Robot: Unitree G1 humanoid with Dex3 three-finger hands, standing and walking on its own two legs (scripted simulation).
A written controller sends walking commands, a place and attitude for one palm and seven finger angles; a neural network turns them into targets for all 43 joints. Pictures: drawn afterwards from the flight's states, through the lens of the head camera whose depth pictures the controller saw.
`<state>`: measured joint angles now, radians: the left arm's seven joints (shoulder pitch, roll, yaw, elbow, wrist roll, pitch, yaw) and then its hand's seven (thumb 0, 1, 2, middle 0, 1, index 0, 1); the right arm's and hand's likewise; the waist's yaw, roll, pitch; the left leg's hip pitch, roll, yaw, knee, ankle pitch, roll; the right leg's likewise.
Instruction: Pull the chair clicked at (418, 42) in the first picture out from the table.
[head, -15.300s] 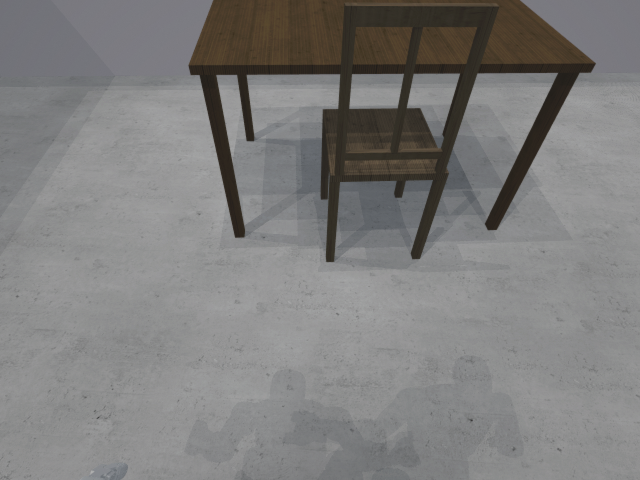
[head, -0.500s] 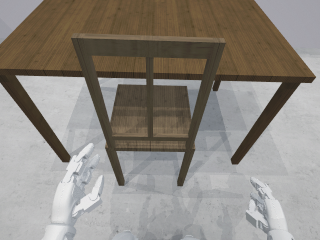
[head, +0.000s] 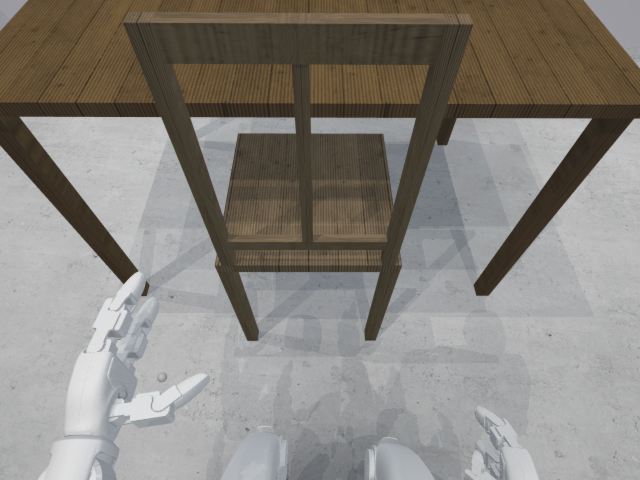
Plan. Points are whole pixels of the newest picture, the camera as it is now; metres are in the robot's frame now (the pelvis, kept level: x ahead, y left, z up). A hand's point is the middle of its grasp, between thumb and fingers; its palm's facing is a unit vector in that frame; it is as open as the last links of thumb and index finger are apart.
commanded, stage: raise the hand toward the chair's back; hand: left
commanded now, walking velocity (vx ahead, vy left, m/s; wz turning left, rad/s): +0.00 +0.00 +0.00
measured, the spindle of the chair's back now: (305, 171) +0.54 +0.05 +0.04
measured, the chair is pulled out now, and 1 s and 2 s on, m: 0.00 0.00 0.00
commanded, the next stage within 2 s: aim the fingers beside a spindle in 1.26 s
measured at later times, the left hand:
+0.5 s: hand (137, 360) +0.24 +0.21 +0.05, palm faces +0.07 -1.00 -0.05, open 16.6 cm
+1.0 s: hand (133, 334) +0.27 +0.22 +0.05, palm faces +0.05 -1.00 -0.05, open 16.9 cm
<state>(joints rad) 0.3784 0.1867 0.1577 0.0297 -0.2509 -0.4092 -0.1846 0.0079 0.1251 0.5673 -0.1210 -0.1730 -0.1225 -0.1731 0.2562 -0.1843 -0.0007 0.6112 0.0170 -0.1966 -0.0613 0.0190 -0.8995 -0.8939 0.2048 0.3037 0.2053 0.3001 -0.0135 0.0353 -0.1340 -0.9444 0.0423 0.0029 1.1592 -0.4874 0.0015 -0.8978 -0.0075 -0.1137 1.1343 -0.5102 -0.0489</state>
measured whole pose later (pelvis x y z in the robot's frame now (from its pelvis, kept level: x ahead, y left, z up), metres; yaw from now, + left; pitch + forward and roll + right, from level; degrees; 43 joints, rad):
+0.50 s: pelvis +0.01 +0.02 +0.01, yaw +1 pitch +15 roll -3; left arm 0.34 0.22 0.17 0.05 -0.24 -0.42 -0.21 -0.01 -0.43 0.33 -0.07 -0.09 -0.07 -0.09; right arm 0.19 -0.22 0.01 0.53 0.01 -0.20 -0.05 0.02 -0.90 -0.89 0.20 0.30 0.20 0.30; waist 0.00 0.02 -0.13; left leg -0.91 0.02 0.00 1.14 -0.50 0.02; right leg -0.84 -0.02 -0.12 1.09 -0.51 -0.02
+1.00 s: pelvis +0.02 +0.02 +0.02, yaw +0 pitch +15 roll -2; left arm 0.27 0.24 0.22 0.12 -0.27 -0.42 -0.25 -0.01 -0.49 0.30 -0.06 -0.08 -0.06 -0.08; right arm 0.24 -0.25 0.00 0.58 0.02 -0.20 -0.05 0.02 -0.90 -0.89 0.20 0.30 0.20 0.30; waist -0.02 0.02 -0.13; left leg -0.87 0.03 0.01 1.09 -0.49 0.02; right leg -0.81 -0.01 -0.11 1.04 -0.50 -0.02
